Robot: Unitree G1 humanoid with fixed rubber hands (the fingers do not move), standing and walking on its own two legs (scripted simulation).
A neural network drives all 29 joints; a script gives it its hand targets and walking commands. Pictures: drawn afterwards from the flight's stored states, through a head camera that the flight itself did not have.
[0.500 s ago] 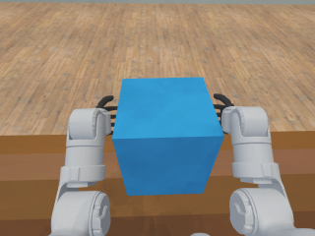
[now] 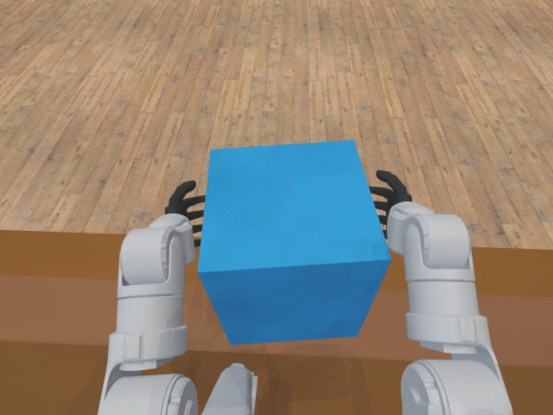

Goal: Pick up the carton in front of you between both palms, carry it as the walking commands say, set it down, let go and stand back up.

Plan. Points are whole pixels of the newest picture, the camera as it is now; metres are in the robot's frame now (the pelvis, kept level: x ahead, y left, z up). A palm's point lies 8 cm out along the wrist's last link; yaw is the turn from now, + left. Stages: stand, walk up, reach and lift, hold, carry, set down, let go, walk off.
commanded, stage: carry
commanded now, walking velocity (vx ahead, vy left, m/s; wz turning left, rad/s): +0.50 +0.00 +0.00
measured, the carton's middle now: (288, 248) +0.36 +0.03 +0.01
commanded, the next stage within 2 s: none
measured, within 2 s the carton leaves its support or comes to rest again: neither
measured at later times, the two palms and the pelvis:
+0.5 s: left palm (244, 123) +0.74 +0.14 -0.05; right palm (372, 133) +0.70 -0.16 -0.05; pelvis +0.37 +0.04 -0.13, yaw -1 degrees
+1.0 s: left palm (244, 81) +1.10 +0.19 -0.17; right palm (333, 83) +1.12 -0.11 -0.19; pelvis +0.75 +0.01 -0.27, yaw -1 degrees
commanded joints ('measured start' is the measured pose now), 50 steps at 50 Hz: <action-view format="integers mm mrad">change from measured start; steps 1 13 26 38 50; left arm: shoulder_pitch -858 -614 -634 -805 -718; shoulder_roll -1173 -1011 -982 -1073 -1136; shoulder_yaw -756 -660 -595 -699 -692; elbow -177 -9 -132 -98 -92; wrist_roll -529 -449 -261 -471 -524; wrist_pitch -52 -50 -102 -40 -96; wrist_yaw -277 -277 -192 -255 -279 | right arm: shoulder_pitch -669 -475 -733 -635 -627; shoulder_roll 1016 868 1139 957 957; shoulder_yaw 632 645 763 574 647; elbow -102 -27 -109 -13 -121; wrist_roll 330 297 577 350 307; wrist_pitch -44 -32 -89 -21 -61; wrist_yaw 212 188 273 218 172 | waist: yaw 8 -178 -242 -58 71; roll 55 125 47 17 -111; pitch -475 -608 -463 -459 -410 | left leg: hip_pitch -106 1246 734 -84 302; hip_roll -14 286 -49 -4 -96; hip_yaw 74 -318 -72 -28 194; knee -234 -568 -445 100 -805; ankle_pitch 329 1008 521 -86 738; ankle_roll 10 262 128 -6 33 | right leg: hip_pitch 393 -538 -281 335 269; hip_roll -211 -105 -81 -445 -137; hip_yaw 352 169 -13 625 218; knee -66 966 -138 -239 118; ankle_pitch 729 -190 715 464 492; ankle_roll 11 171 135 -157 24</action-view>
